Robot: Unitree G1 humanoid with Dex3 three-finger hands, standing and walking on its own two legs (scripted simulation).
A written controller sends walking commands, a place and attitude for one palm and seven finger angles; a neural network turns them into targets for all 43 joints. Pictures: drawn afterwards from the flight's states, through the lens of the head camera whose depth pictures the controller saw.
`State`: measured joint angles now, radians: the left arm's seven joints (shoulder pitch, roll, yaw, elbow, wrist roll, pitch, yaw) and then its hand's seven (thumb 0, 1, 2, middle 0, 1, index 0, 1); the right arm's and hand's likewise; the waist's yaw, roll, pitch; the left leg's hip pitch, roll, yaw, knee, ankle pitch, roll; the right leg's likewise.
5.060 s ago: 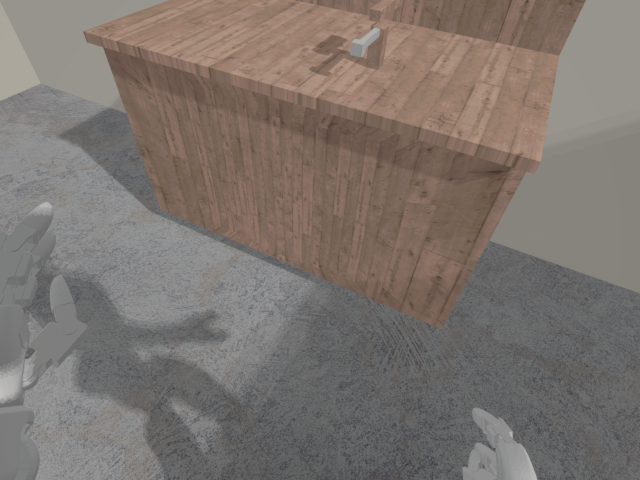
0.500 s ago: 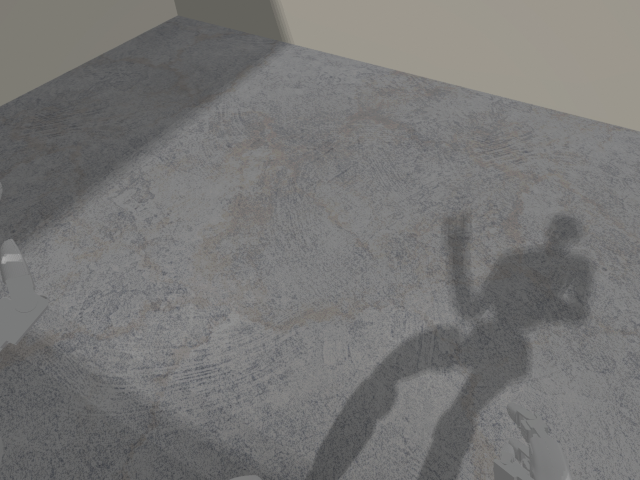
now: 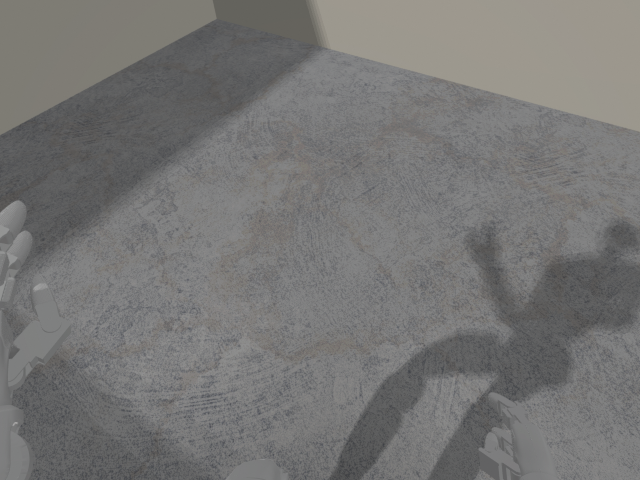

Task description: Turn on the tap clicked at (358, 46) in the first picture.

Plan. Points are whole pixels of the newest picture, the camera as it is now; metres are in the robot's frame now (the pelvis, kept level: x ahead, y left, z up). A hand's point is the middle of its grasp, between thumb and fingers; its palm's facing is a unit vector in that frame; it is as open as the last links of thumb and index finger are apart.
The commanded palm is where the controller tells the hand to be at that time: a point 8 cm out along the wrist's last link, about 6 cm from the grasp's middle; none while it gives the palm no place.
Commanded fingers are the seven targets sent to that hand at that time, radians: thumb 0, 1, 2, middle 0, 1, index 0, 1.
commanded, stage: turn to face it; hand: left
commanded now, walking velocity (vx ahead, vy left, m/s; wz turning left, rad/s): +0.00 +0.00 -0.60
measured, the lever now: out of the picture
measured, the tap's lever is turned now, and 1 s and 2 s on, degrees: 0 0 0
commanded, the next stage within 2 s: none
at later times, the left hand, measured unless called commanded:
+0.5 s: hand (244, 250) +0.31 +0.11 +0.16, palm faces +0.08 -0.82 -0.57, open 7.4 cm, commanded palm +0.26 +0.18 +0.18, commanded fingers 0.00 0.90 0.90 -0.20 -0.30 -0.20 -0.30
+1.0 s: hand (300, 269) +0.27 +0.05 +0.18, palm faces -0.06 -0.92 -0.39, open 7.4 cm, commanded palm +0.25 +0.10 +0.18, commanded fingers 0.00 0.90 0.90 -0.20 -0.30 -0.20 -0.30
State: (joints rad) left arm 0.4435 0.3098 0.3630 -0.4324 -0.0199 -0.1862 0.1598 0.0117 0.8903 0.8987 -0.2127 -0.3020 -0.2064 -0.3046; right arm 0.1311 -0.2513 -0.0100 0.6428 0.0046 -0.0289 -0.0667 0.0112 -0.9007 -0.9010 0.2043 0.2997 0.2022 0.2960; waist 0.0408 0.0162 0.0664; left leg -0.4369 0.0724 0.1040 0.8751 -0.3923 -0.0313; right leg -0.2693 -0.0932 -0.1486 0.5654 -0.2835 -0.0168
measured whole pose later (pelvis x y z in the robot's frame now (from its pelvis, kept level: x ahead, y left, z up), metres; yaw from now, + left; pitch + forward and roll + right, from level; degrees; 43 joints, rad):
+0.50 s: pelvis +0.02 -0.04 -0.01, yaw -17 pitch +0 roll +0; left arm 0.47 0.42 0.39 -0.56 -0.03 -0.17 0.13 0.01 0.89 0.90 -0.21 -0.30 -0.21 -0.30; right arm 0.20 -0.17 0.02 0.53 0.02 -0.05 0.00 0.01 -0.90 -0.90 0.21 0.30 0.20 0.30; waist 0.01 0.07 0.17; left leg -0.34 0.27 0.24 0.77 -0.40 -0.08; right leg -0.35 0.00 -0.16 0.64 -0.31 -0.04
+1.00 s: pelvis -0.03 -0.05 +0.01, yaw -32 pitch +2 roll +3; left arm 0.46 0.34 0.34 -0.49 -0.05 -0.18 0.15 0.01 0.89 0.90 -0.22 -0.30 -0.21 -0.30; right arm 0.17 -0.26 -0.04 0.57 0.01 0.06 -0.02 0.01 -0.90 -0.90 0.20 0.30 0.20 0.30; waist 0.05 -0.03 -0.02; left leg -0.37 0.01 0.01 0.80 -0.44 -0.06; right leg -0.36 0.11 0.09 0.38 -0.04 -0.11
